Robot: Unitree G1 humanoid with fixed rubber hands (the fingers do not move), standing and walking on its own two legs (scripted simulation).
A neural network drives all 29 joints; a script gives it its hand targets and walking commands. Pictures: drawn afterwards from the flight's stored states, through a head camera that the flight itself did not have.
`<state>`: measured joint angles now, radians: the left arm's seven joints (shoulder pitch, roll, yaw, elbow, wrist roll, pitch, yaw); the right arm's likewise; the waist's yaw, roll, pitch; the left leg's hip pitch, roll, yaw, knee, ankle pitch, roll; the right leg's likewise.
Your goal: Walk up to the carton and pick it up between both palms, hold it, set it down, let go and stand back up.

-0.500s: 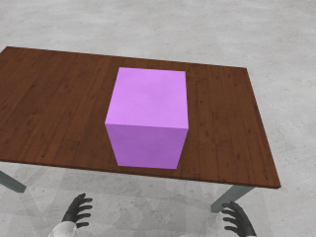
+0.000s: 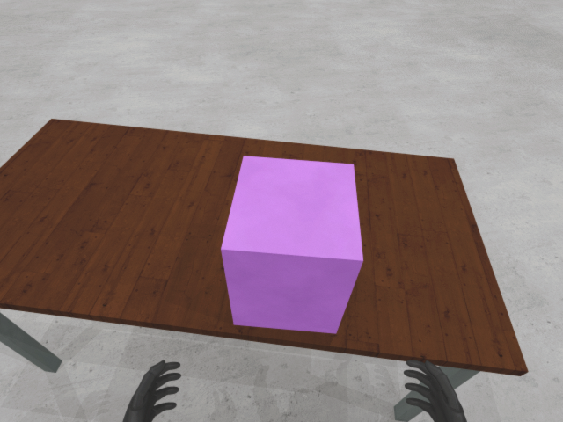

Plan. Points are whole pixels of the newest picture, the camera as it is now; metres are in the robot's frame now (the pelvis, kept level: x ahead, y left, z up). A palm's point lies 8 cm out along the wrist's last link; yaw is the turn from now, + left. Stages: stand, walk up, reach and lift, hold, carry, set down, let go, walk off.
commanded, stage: reach and lift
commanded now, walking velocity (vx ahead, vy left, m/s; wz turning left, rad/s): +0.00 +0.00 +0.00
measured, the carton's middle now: (291, 247) +0.42 -0.01 -0.04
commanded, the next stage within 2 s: none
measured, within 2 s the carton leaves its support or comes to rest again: neither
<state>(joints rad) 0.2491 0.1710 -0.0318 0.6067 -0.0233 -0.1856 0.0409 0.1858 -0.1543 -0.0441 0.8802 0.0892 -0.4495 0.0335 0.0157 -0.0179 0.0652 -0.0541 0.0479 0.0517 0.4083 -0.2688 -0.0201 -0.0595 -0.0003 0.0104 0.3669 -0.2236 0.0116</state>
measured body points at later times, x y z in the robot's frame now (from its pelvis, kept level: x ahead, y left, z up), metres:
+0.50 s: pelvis -0.02 -0.01 -0.01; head -0.03 +0.00 +0.44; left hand +0.16 +0.20 -0.06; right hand +0.16 -0.21 -0.06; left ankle -0.02 +0.12 -0.74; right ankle -0.01 -0.13 -0.74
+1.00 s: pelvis -0.01 -0.01 +0.00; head -0.01 +0.00 +0.45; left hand +0.23 +0.20 -0.03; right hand +0.24 -0.21 -0.02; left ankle -0.03 +0.12 -0.74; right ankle -0.01 -0.13 -0.74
